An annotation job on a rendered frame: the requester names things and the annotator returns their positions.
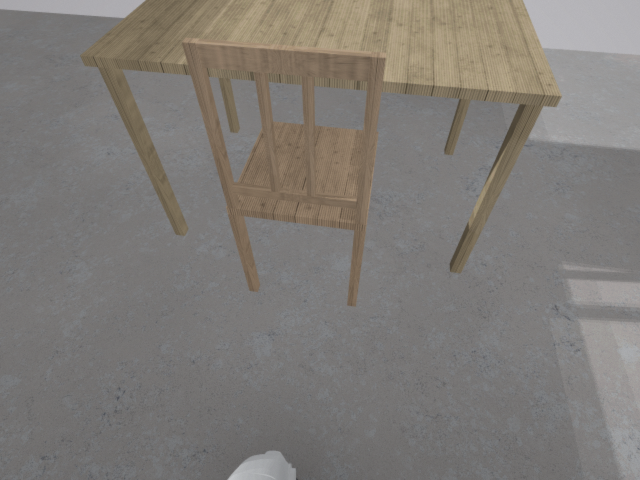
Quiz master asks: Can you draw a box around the robot left thigh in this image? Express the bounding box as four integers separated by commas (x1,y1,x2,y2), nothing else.
228,454,296,480

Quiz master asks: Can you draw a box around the table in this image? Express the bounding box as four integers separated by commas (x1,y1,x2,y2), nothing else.
80,0,562,273

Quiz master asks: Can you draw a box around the chair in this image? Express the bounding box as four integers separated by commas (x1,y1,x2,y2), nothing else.
182,38,386,307

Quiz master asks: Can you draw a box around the robot left shin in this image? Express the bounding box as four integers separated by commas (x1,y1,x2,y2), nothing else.
265,451,286,461

